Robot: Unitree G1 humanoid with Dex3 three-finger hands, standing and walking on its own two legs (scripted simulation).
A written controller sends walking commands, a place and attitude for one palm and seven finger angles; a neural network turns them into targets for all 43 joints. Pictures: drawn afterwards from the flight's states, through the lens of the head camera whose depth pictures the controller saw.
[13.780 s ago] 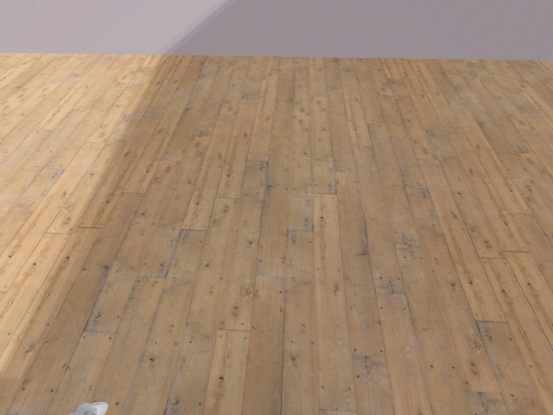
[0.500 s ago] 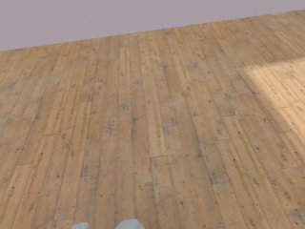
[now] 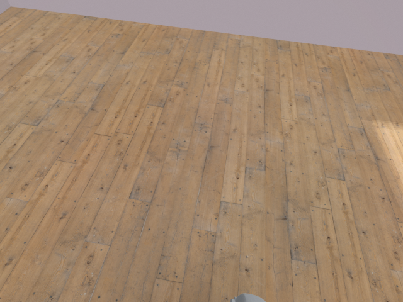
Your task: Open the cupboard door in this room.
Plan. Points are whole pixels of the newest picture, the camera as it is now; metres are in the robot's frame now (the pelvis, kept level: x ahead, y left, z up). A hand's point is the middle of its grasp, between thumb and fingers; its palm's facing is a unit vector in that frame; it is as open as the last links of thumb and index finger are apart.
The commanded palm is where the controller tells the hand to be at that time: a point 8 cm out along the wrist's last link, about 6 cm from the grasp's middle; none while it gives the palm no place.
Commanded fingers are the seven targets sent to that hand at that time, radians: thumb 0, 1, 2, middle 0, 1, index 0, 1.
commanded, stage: turn or walk to find it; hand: left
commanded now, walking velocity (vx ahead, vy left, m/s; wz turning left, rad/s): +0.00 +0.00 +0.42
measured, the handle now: out of the picture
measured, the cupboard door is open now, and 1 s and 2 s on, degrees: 0 0 0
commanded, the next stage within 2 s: none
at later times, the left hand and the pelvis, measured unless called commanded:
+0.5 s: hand out of the picture +0.02 +0.14 -0.15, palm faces +0.23 -0.93 -0.27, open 7.4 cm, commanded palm none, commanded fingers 0.00 0.90 0.90 -0.20 -0.30 -0.20 -0.30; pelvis -0.01 -0.06 +0.00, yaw +14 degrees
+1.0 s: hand out of the picture -0.09 +0.21 -0.17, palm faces +0.46 -0.85 -0.25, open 7.4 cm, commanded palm none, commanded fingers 0.00 0.90 0.90 -0.20 -0.30 -0.20 -0.30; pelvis -0.04 -0.01 +0.00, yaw +25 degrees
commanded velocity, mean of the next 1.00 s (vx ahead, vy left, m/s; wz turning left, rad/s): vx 0.00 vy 0.00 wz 0.42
